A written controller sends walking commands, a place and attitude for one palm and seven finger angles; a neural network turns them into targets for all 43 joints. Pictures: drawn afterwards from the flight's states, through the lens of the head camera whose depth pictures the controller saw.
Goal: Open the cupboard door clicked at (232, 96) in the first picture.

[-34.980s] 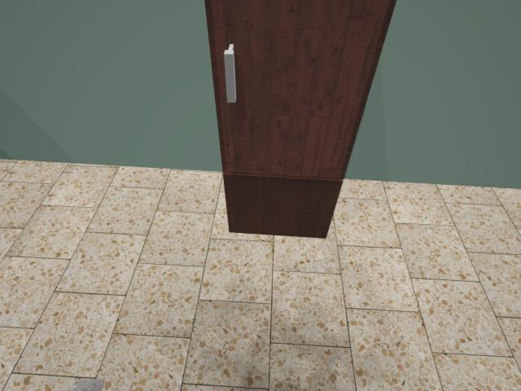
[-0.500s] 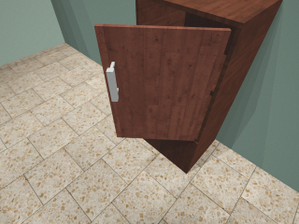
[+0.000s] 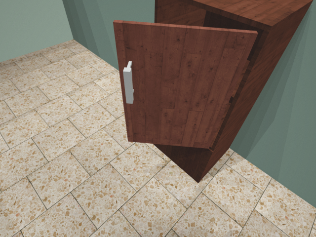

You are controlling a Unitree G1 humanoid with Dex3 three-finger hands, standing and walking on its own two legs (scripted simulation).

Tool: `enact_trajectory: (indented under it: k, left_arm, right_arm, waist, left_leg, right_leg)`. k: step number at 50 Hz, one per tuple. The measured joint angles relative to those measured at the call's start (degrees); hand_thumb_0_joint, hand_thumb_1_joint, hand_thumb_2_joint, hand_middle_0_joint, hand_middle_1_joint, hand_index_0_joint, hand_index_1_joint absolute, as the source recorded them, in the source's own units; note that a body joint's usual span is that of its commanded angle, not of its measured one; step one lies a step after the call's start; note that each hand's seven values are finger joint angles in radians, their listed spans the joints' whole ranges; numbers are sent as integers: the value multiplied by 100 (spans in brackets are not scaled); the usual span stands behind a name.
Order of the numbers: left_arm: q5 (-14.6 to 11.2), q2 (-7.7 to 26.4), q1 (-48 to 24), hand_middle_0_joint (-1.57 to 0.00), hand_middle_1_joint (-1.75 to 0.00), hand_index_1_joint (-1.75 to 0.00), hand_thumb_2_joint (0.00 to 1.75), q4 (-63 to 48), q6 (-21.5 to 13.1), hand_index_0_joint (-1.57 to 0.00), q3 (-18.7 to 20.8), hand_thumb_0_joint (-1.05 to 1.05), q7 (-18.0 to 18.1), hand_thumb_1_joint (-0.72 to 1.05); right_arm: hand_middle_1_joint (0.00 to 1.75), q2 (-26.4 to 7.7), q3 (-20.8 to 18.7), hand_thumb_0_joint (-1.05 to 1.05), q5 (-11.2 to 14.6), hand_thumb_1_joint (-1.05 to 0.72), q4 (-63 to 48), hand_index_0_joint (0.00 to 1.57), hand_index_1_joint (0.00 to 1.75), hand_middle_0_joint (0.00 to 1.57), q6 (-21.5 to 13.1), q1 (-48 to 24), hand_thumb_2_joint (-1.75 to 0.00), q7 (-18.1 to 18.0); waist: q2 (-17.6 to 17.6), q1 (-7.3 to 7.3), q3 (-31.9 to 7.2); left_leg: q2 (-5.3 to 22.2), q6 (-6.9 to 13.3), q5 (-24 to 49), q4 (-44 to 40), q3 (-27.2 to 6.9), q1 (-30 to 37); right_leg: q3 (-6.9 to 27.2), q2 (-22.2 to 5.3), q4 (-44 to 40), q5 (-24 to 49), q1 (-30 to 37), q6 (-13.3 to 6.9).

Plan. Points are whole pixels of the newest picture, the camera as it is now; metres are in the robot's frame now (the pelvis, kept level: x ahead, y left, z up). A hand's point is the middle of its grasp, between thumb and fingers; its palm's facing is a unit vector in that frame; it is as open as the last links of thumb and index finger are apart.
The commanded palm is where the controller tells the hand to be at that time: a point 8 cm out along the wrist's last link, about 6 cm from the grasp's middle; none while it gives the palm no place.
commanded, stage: come to a stop and stand still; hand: left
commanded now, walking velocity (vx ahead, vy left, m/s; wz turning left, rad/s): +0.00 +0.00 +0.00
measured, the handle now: (129, 82) +0.59 +0.14 +0.06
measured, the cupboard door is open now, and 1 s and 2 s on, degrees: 40 40 40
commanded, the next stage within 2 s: look again from close up in 0.78 s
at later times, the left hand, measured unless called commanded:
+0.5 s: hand out of the picture +0.03 +0.16 -0.17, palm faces -0.01 -0.98 -0.19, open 7.4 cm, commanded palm none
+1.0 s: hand out of the picture -0.01 +0.15 -0.17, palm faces +0.00 -0.99 -0.15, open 7.4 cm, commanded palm none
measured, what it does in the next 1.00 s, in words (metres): stands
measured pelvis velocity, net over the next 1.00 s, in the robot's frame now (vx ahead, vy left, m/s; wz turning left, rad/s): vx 0.01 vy -0.01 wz -0.01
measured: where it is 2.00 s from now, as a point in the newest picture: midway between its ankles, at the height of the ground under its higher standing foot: outside the picture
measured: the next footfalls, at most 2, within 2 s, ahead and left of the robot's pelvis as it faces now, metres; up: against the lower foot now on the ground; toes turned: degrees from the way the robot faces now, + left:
none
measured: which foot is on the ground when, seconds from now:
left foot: down 0.00-1.00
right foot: down 0.00-1.00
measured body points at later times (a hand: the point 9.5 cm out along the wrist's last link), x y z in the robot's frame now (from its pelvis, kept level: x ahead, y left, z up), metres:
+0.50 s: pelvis +0.01 -0.01 +0.01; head +0.01 +0.00 +0.46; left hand +0.03 +0.22 -0.15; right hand +0.04 -0.25 -0.14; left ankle +0.06 +0.07 -0.73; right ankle +0.02 -0.14 -0.73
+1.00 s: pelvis +0.01 -0.01 +0.01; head +0.02 +0.01 +0.46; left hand +0.00 +0.20 -0.16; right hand +0.01 -0.23 -0.14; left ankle +0.06 +0.07 -0.73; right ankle +0.02 -0.14 -0.73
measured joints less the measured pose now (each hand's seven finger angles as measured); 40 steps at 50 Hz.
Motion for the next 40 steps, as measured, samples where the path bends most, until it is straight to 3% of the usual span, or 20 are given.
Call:
enact_trajectory:
  k: [10,40]
  left_arm:
    - [0,30,51,-20,-30,-30,90,-73,34,-20,75,1,-60,91]
    - [-58,-16,-206,-20,-30,-30,90,155,-20,-20,31,1,-56,91]
  right_arm:
    - [30,40,-37,1,3,-92,-4,20,30,20,23,116,-90,-5]
    - [30,278,33,1,54,-90,716,20,30,20,-53,106,-90,-19]
  waist:
    - [98,29,-144]
    - [-198,-21,-61]
  left_leg:
    - [-131,51,54,-200,52,103]
    - [12,-108,196,-589,17,390]
  right_leg:
    - [53,-128,92,-97,-35,34]
    - [29,39,-395,98,279,-58]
